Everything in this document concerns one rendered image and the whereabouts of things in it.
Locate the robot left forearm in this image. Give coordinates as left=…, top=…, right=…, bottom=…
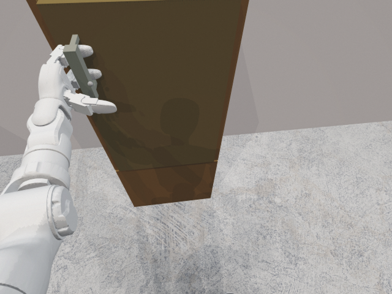
left=0, top=98, right=73, bottom=196

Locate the robot left hand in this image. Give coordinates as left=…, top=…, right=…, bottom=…
left=38, top=45, right=117, bottom=116

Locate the left robot upper arm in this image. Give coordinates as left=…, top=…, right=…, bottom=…
left=0, top=184, right=78, bottom=294

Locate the handle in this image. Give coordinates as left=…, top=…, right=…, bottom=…
left=63, top=34, right=99, bottom=98

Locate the cupboard door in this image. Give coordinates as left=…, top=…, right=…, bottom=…
left=36, top=0, right=241, bottom=171

